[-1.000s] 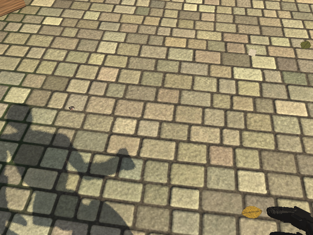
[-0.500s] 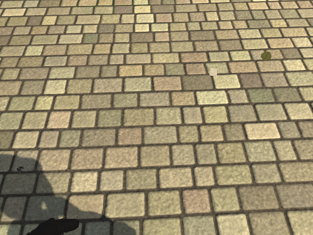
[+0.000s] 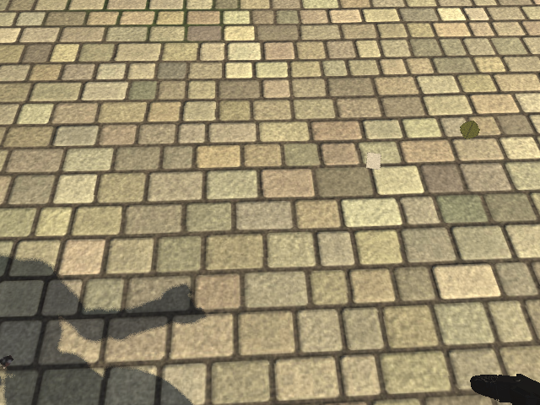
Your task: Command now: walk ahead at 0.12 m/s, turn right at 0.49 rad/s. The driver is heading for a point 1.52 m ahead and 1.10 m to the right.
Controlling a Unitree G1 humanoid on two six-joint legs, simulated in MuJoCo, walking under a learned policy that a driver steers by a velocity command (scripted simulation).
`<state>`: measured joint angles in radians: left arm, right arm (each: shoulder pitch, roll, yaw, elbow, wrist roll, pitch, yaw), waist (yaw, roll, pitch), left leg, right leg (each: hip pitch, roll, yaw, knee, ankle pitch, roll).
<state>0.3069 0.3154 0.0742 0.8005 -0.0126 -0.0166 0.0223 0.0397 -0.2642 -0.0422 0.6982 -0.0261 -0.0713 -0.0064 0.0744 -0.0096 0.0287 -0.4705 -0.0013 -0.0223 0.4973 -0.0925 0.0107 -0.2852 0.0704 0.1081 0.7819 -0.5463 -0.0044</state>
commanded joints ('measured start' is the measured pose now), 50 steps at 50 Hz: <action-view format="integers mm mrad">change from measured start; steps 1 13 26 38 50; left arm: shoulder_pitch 92 -62 -127 -130 -152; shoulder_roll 139 64 134 176 106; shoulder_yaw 28 22 33 53 39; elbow -68 -169 -228 -265 -276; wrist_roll -14 2 13 1 -5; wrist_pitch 10 76 22 52 21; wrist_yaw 6 -11 8 4 -22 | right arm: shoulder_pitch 155 12 36 15 156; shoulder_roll -137 -182 -140 -131 -158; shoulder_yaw -46 -65 -81 -66 -63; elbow -44 -3 28 2 0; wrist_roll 13 14 17 39 25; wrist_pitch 26 58 78 45 14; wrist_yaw -10 -29 -40 0 -29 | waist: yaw -84 -71 -91 -53 -119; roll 170 154 -125 -158 140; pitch -287 -145 -120 -120 5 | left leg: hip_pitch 557 244 -173 45 420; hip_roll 396 322 16 -44 257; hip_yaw -405 -10 -37 -68 -230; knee -108 -236 649 152 -333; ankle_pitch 297 65 -251 -279 -356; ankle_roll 239 221 -71 -76 146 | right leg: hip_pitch -383 -108 130 139 -524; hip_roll -70 -137 -279 -241 -96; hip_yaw -5 -133 195 388 -22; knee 434 62 -446 -381 363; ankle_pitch -93 193 657 637 261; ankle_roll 47 42 -205 -223 50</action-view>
